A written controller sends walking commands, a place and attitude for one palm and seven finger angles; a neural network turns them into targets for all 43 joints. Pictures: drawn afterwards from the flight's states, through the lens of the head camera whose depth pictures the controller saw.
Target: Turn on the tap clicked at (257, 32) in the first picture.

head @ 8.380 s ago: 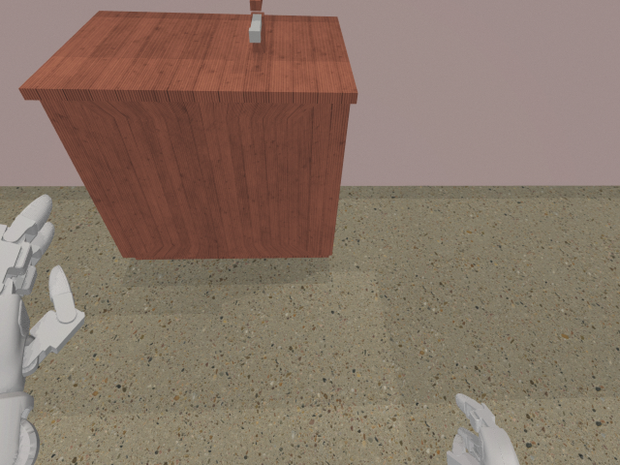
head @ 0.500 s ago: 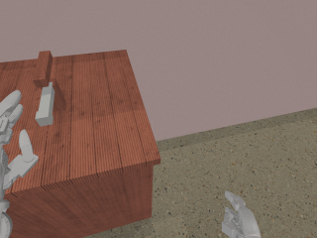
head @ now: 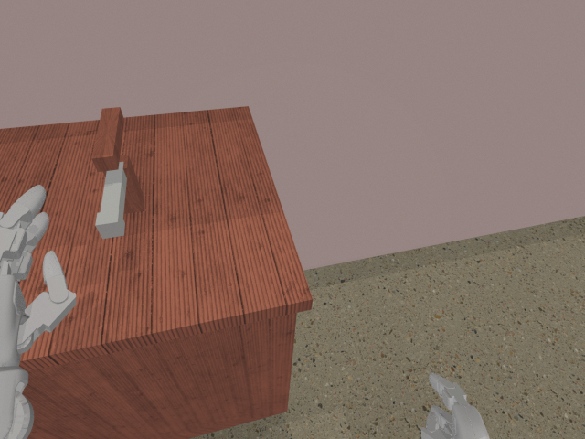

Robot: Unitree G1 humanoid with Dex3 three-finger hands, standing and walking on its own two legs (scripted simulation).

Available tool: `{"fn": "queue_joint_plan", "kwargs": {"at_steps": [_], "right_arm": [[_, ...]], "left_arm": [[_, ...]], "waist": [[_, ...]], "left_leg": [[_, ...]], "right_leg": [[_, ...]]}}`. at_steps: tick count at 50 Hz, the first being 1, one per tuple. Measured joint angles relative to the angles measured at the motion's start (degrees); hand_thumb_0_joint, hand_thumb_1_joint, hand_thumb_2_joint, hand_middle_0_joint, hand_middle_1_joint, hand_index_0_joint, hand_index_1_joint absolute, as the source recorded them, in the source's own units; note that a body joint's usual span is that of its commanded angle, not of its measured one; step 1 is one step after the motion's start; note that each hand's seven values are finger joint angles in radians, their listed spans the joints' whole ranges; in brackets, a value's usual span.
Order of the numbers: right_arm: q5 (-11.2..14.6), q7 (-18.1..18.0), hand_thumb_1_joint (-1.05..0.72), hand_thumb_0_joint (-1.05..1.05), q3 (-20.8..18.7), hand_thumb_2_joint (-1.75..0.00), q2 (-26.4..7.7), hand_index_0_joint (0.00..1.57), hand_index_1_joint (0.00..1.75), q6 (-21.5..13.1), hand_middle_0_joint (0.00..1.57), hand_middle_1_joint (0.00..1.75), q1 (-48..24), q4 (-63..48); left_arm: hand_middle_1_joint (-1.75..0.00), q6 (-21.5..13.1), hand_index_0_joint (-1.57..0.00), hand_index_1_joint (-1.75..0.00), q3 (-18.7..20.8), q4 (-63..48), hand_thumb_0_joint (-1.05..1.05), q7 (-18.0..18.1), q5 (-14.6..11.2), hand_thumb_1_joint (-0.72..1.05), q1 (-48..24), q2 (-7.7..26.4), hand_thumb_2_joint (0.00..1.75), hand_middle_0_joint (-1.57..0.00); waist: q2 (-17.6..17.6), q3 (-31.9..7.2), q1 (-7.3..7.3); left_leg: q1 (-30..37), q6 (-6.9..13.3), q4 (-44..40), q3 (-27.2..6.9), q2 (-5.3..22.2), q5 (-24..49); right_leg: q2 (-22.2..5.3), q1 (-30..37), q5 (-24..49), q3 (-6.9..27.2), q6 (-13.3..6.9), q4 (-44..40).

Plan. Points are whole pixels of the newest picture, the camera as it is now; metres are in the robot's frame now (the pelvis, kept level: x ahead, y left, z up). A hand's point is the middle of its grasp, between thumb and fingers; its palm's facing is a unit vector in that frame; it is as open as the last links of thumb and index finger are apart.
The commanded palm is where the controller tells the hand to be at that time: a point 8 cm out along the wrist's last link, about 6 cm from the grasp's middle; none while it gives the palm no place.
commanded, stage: come to a stop and stand still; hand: left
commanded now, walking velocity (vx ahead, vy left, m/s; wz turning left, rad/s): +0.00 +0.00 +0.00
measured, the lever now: (110, 224) +0.36 +0.29 +0.11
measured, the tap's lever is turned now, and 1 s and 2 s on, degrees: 0 0 0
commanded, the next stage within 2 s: look again from close up in 0.04 s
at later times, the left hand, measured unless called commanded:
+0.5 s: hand (64, 297) +0.22 +0.27 +0.14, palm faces +0.33 -0.86 -0.39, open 7.4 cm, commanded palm +0.16 +0.30 +0.17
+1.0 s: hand (79, 297) +0.21 +0.24 +0.15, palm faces +0.37 -0.86 -0.34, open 7.4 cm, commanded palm +0.16 +0.27 +0.17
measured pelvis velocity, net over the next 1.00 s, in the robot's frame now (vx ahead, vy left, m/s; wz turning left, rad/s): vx -0.01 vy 0.00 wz -0.02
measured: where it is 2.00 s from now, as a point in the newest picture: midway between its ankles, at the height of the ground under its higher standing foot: outside the picture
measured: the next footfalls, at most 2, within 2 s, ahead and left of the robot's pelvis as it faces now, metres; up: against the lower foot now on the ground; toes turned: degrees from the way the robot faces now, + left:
none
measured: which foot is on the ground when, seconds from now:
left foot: down 0.00-1.00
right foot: down 0.00-1.00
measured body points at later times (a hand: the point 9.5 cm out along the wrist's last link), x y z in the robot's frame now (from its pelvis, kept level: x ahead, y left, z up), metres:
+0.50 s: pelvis +0.00 +0.02 +0.00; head +0.02 +0.05 +0.44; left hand +0.20 +0.31 +0.16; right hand +0.16 -0.21 -0.08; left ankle +0.03 +0.11 -0.75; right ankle -0.01 -0.13 -0.75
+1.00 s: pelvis -0.01 +0.00 -0.01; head +0.02 +0.02 +0.44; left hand +0.19 +0.29 +0.17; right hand +0.18 -0.22 -0.07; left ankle +0.03 +0.11 -0.75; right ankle -0.01 -0.13 -0.75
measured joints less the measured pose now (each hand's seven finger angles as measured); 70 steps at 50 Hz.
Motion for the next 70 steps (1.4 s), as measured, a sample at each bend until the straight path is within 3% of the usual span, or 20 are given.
{"fn": "queue_joint_plan", "kwargs": {"at_steps": [7,9,10,12,14,17,21,26,31,42,50,57,59,61,63,66,70], "right_arm": [[0.0,0.05,-0.9,0.01,0.17,-0.89,0.19,0.2,0.3,0.23,0.2,0.3,-0.09,0.31],[-0.58,0.02,-0.9,0.01,-0.23,-0.89,0.41,0.2,0.3,-1.28,0.2,0.3,0.63,-0.01],[-0.55,0.42,-0.9,0.01,-0.1,-0.89,0.5,0.2,0.3,-1.79,0.2,0.3,0.16,0.58],[-0.13,1.74,-0.9,0.01,-0.03,-0.89,0.34,0.2,0.3,-2.49,0.2,0.3,-1.09,0.78],[0.08,2.91,-0.9,0.02,-0.46,-0.89,-0.05,0.2,0.3,-3.36,0.2,0.3,-1.63,0.12],[0.13,3.37,-0.9,0.01,-0.99,-0.89,-0.57,0.21,0.3,-4.13,0.21,0.3,-1.28,-0.64],[0.08,2.29,-0.9,0.01,-1.19,-0.89,-0.38,0.2,0.3,-3.95,0.2,0.3,0.03,-0.65],[0.02,1.36,-0.9,0.01,-0.75,-0.89,0.21,0.2,0.3,-4.14,0.2,0.3,0.4,0.14],[-0.18,2.13,-0.9,0.02,-0.26,-0.89,0.93,0.2,0.3,-4.7,0.2,0.3,-0.95,0.47],[0.02,3.7,-0.9,0.01,0.32,-0.89,3.21,0.21,0.3,-2.31,0.21,0.3,-4.19,-3.22],[0.07,2.88,-0.9,0.01,-0.25,-0.89,1.12,0.21,0.3,-1.31,0.21,0.3,-2.02,-2.11],[0.05,1.25,-0.9,0.01,-1.34,-0.89,-1.32,0.2,0.3,-0.32,0.2,0.3,-0.17,0.33],[0.15,0.99,-0.9,0.02,-1.56,-0.89,-1.48,0.2,0.3,-0.19,0.2,0.3,-0.1,0.61],[-0.58,0.68,-0.9,0.02,-2.2,-0.9,-1.17,0.2,0.3,-1.74,0.2,0.3,0.88,0.88],[0.07,1.32,-0.9,0.02,-1.95,-0.9,-0.77,0.2,0.3,-2.04,0.2,0.3,0.08,1.41],[0.42,2.84,-0.9,0.02,-1.81,-0.89,-0.89,0.2,0.3,-2.76,0.2,0.3,-1.17,-0.05],[0.41,3.31,-0.9,0.02,-1.6,-0.89,-0.46,0.2,0.3,-3.13,0.2,0.3,-1.65,-1.72]], "left_arm": [[-0.3,0.33,-0.21,-0.31,-1.05,0.93,0.01,0.01,0.34,0.89,-0.69,-1.2,0.9,-0.21],[-0.31,-1.05,-0.21,-0.31,1.16,3.34,0.01,-2.47,3.68,0.89,-7.81,3.36,0.9,-0.21],[-0.31,-2.91,-0.21,-0.31,2.77,6.0,0.01,-2.95,3.51,0.88,-11.52,5.37,0.9,-0.21],[-0.31,-3.98,-0.21,-0.31,5.52,7.97,0.01,-2.63,1.57,0.89,-14.28,6.54,0.9,-0.21],[-0.3,-4.05,-0.21,-0.31,5.98,5.98,0.01,-1.95,0.37,0.89,-11.97,5.05,0.9,-0.21],[-0.3,-4.8,-0.2,-0.31,2.75,1.02,0.01,-2.09,0.2,0.9,-4.65,2.28,0.9,-0.2],[-0.3,-5.48,-0.21,-0.31,-0.65,-1.06,0.01,-3.11,0.77,0.89,1.15,1.65,0.9,-0.21],[-0.31,-4.83,-0.21,-0.31,1.86,0.15,0.01,-2.33,0.8,0.88,-1.85,2.76,0.9,-0.22],[-0.3,-4.35,-0.21,-0.31,3.25,-2.11,0.01,-1.1,0.52,0.89,-4.61,1.41,0.9,-0.21],[-0.3,-1.66,-0.21,-0.31,2.71,-3.84,0.01,-2.37,-0.17,0.89,-3.24,2.15,0.9,-0.21],[-0.3,-0.81,-0.21,-0.31,1.84,-4.79,0.01,-1.76,-0.43,0.89,-1.09,0.42,0.9,-0.21],[-0.3,-0.42,-0.21,-0.31,0.43,-1.82,0.01,-1.04,0.11,0.89,-0.2,-0.86,0.9,-0.21],[-0.3,-0.07,-0.21,-0.31,0.56,-1.05,0.01,-0.93,0.09,0.89,-0.45,-0.58,0.9,-0.21],[-0.31,-1.25,-0.21,-0.31,2.8,2.06,0.01,-3.25,2.98,0.88,-7.32,4.03,0.9,-0.21],[-0.31,-2.75,-0.21,-0.31,5.55,5.93,0.01,-3.13,1.81,0.88,-13.38,6.41,0.9,-0.22],[-0.3,-2.78,-0.21,-0.31,6.92,4.2,0.01,-1.68,0.42,0.89,-12.56,4.62,0.9,-0.21],[-0.3,-3.91,-0.2,-0.31,2.32,-1.51,0.01,-2.24,0.53,0.9,-3.37,1.55,0.9,-0.2]], "waist": [[0.46,0.35,0.16],[-0.04,1.43,2.02],[-0.51,2.06,2.73],[-0.86,3.4,2.68],[-0.69,3.98,1.82],[-0.46,3.52,0.48],[-1.39,2.75,-0.14],[-3.14,3.89,0.73],[-4.0,4.23,1.21],[-3.24,4.69,0.46],[-1.19,4.32,0.95],[0.34,2.71,0.31],[0.18,2.89,0.0],[-0.5,3.64,1.7],[-1.76,4.59,2.37],[-1.4,4.9,0.96],[-0.59,4.09,-0.93]], "left_leg": [[-0.03,0.19,-0.65,-0.33,-0.24,0.66],[-2.33,0.15,1.44,-0.88,0.21,0.26],[-3.05,0.03,1.95,-0.85,0.39,0.34],[-3.38,0.03,2.39,-0.14,0.6,0.35],[-3.21,0.39,2.59,0.9,0.39,0.09],[-2.89,1.03,2.88,1.97,-0.11,-0.6],[-2.56,1.57,3.24,2.09,-0.71,-1.44],[-2.08,1.83,3.77,1.38,-1.21,-2.04],[-1.6,1.87,4.05,1.36,-1.3,-2.59],[-3.05,0.85,6.18,1.47,0.59,-3.22],[-3.44,-0.3,6.88,0.26,2.12,-3.14],[-2.43,-0.14,5.85,0.07,1.83,-3.1],[-1.79,-0.01,5.15,0.25,1.45,-2.93],[-2.79,-0.01,5.59,-0.08,1.46,-2.81],[-2.65,-0.03,4.79,0.6,0.93,-2.16],[-2.57,0.69,4.88,2.07,0.48,-2.42],[-2.38,1.62,4.79,3.4,-0.26,-3.19]], "right_leg": [[-0.19,0.22,0.65,-0.35,0.12,-0.88],[0.23,-1.46,0.54,-0.96,-0.02,0.33],[0.39,-2.39,0.44,-0.91,-0.21,1.12],[0.51,-3.3,0.44,-0.18,-0.32,2.13],[0.19,-3.87,0.13,0.84,0.02,3.2],[-0.4,-4.05,-0.53,1.89,0.75,3.96],[-1.0,-3.56,-1.34,1.97,1.25,4.16],[-1.45,-2.59,-2.04,1.22,1.45,4.37],[-1.55,-1.85,-2.24,1.2,1.63,4.05],[0.24,-3.21,-2.18,1.47,0.79,5.32],[1.86,-2.65,-1.53,0.44,-0.51,4.41],[1.64,-1.24,-1.3,0.24,-0.46,2.77],[1.27,-0.87,-1.36,0.37,-0.28,2.61],[1.3,-1.64,-1.28,0.04,-0.24,2.87],[0.7,-2.77,-1.6,0.63,-0.33,4.29],[0.12,-3.67,-2.04,2.04,0.38,5.5],[-0.69,-3.94,-2.47,3.33,1.33,5.66]]}}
